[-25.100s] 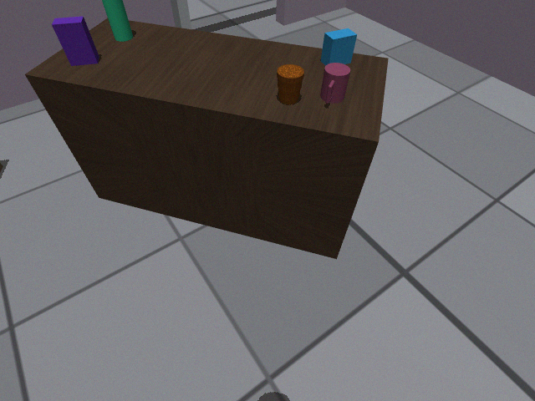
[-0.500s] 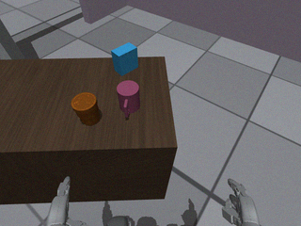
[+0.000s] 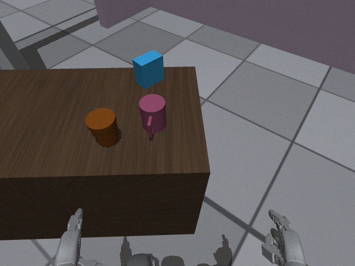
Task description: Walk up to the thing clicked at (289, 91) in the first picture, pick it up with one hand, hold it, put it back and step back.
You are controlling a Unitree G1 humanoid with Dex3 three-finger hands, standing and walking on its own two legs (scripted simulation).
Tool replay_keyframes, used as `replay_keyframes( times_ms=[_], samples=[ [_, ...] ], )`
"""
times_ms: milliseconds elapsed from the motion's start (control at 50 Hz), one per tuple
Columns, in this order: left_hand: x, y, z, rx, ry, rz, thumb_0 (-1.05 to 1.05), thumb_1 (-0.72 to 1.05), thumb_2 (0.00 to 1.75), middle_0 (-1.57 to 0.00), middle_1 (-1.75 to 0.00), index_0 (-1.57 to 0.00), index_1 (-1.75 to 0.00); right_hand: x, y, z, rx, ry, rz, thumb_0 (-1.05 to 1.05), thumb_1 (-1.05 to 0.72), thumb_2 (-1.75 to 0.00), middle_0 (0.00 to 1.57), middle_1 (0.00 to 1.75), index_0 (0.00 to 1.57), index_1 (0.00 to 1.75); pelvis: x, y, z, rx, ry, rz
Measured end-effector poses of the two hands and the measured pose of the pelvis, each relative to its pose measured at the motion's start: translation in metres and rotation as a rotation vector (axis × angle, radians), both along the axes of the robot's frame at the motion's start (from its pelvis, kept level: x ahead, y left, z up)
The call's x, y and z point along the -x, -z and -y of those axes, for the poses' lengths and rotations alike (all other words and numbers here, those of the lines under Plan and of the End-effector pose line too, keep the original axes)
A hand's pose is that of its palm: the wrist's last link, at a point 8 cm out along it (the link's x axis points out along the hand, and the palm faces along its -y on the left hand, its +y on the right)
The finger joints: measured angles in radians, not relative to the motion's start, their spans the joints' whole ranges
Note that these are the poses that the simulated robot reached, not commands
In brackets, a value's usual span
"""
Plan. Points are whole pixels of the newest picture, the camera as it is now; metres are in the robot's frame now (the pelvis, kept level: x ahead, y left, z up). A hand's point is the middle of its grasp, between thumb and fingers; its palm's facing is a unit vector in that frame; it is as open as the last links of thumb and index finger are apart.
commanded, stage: home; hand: left
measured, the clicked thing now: (104, 129) +0.48 +0.22 -0.01
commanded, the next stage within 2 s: stand in 0.36 s
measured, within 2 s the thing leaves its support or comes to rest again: neither
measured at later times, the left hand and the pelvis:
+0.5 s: hand out of the picture +0.06 +0.26 -0.13, palm faces -0.04 -0.93 -0.37, open 17.4 cm; pelvis +0.01 +0.01 +0.03, yaw +0 degrees
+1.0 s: hand out of the picture +0.06 +0.26 -0.11, palm faces -0.03 -0.94 -0.34, open 8.1 cm; pelvis +0.00 +0.01 +0.06, yaw +0 degrees
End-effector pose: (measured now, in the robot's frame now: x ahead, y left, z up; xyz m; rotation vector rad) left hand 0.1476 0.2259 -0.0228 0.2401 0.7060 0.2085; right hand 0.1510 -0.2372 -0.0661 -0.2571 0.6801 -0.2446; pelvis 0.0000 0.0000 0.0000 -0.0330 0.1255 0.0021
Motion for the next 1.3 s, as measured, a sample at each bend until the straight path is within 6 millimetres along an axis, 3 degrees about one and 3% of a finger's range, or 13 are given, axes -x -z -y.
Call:
replay_keyframes(
  times_ms=[100, 180, 280, 380, 560, 680, 820, 980, 1100, 1300],
  samples=[
    [-0.001, 0.002, -0.001, -0.017, 0.025, 0.005, -0.01, -0.51, 0.06, -0.05, -0.05, -0.05, -0.05, 0.000, 0.001, 0.001, 0.015, -0.022, -0.014, 0.01, -0.90, -0.90, 0.20, 0.30, 0.20, 0.31, 0.001, -0.001, 0.000, -0.003, -0.001, 0.014],
    [0.003, 0.028, -0.018, -0.063, 0.124, -0.062, -0.01, -0.51, 0.06, -0.06, -0.05, -0.06, -0.05, 0.008, 0.016, 0.013, 0.041, -0.133, -0.197, 0.01, -0.90, -0.90, 0.20, 0.30, 0.21, 0.31, 0.002, -0.004, 0.001, -0.024, -0.006, 0.068],
    [0.029, 0.052, -0.050, -0.070, 0.091, -0.215, -0.01, -0.50, 0.07, -0.06, -0.05, -0.06, -0.05, 0.029, 0.017, 0.038, 0.041, -0.094, -0.313, 0.01, -0.90, -0.90, 0.20, 0.30, 0.21, 0.31, -0.002, -0.008, -0.002, -0.030, 0.000, 0.099],
    [0.061, 0.064, -0.071, -0.078, 0.038, -0.358, -0.01, -0.52, 0.06, -0.05, -0.05, -0.06, -0.05, 0.050, 0.013, 0.055, 0.057, -0.033, -0.399, 0.01, -0.90, -0.90, 0.20, 0.30, 0.21, 0.31, -0.006, -0.016, -0.005, -0.022, 0.002, 0.116],
    [0.100, 0.064, -0.079, -0.060, -0.033, -0.508, -0.01, -0.49, 0.09, -0.08, -0.09, -0.09, -0.09, 0.075, 0.012, 0.052, 0.031, 0.005, -0.509, 0.01, -0.91, -0.90, 0.20, 0.30, 0.20, 0.30, -0.008, -0.030, -0.006, -0.019, 0.002, 0.148],
    [0.109, 0.059, -0.076, -0.044, -0.041, -0.552, -0.01, -0.23, 0.35, -0.15, -0.21, -0.15, -0.21, 0.080, 0.011, 0.041, -0.008, 0.009, -0.538, 0.01, -0.91, -0.90, 0.20, 0.30, 0.20, 0.30, -0.007, -0.041, -0.008, -0.020, 0.001, 0.164],
    [0.103, 0.051, -0.076, -0.035, -0.041, -0.552, -0.01, 0.25, 0.70, -0.19, -0.27, -0.19, -0.27, 0.084, 0.006, 0.035, -0.024, 0.014, -0.543, 0.01, -0.91, -0.90, 0.20, 0.30, 0.20, 0.30, -0.005, -0.050, -0.011, -0.022, 0.004, 0.181],
    [0.093, 0.046, -0.081, -0.037, -0.035, -0.536, 0.00, 0.72, 0.85, -0.20, -0.29, -0.20, -0.29, 0.090, 0.000, 0.038, -0.016, 0.038, -0.549, 0.01, -0.91, -0.90, 0.20, 0.30, 0.20, 0.30, -0.002, -0.055, -0.014, -0.022, 0.006, 0.192],
    [0.090, 0.046, -0.085, -0.037, -0.031, -0.541, 0.00, 0.85, 0.88, -0.20, -0.29, -0.20, -0.30, 0.096, -0.004, 0.041, -0.008, 0.055, -0.558, 0.01, -0.91, -0.90, 0.20, 0.30, 0.20, 0.30, 0.001, -0.057, -0.017, -0.022, 0.008, 0.191],
    [0.094, 0.047, -0.088, -0.031, -0.031, -0.572, 0.00, 0.90, 0.89, -0.20, -0.30, -0.20, -0.30, 0.103, -0.006, 0.041, -0.004, 0.072, -0.584, 0.01, -0.91, -0.90, 0.20, 0.30, 0.20, 0.30, 0.000, -0.058, -0.020, -0.024, 0.013, 0.184]
  ],
)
